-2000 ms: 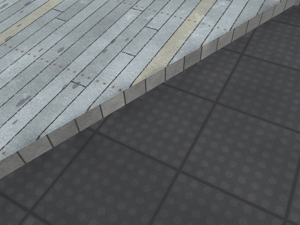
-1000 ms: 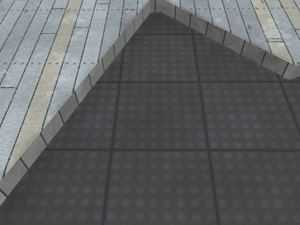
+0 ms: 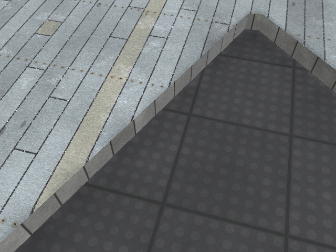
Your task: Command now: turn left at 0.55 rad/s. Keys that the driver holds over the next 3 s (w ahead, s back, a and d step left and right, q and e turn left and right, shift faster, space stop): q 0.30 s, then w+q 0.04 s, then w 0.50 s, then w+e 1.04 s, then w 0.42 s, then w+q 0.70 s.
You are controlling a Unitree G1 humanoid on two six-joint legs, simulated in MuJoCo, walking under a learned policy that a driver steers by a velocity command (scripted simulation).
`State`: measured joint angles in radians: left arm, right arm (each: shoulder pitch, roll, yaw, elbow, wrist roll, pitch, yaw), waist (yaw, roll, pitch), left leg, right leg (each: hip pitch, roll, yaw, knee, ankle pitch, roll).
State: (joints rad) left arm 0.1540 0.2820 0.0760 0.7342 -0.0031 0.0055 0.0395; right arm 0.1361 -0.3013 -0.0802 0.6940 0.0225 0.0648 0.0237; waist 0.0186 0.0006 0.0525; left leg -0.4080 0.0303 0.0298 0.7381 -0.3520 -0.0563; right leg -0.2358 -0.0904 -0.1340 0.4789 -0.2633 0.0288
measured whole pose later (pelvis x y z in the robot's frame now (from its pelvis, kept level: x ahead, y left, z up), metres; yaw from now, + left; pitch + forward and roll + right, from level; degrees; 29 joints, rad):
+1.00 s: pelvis +0.20 +0.11 -0.01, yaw +15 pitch +3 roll +0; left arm 0.43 0.30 0.05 0.83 -0.03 -0.06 0.00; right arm 0.07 -0.28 -0.04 0.61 0.00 -0.09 0.03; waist 0.07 -0.02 0.04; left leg -0.45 0.00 0.04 0.58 -0.16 0.04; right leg -0.16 -0.04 0.08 0.85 -0.48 0.01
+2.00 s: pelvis +0.75 +0.14 -0.01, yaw -17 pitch +2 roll +1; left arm 0.32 0.30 0.06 0.68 -0.02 -0.02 0.02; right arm 0.16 -0.27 -0.05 0.70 -0.02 -0.11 0.01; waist 0.02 -0.04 -0.02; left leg -0.32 -0.03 0.00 0.52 -0.24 0.01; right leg -0.32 0.13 0.19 1.03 -0.49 -0.02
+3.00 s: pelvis +1.24 -0.04 +0.02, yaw -1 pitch +1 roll +1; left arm 0.34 0.22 0.02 0.88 -0.01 -0.03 0.02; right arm 0.08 -0.19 0.00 0.59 0.01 -0.03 0.03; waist -0.03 -0.01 0.02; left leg -0.76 -0.05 0.15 1.18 -0.46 0.17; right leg -0.12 -0.07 -0.08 0.94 -0.21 0.00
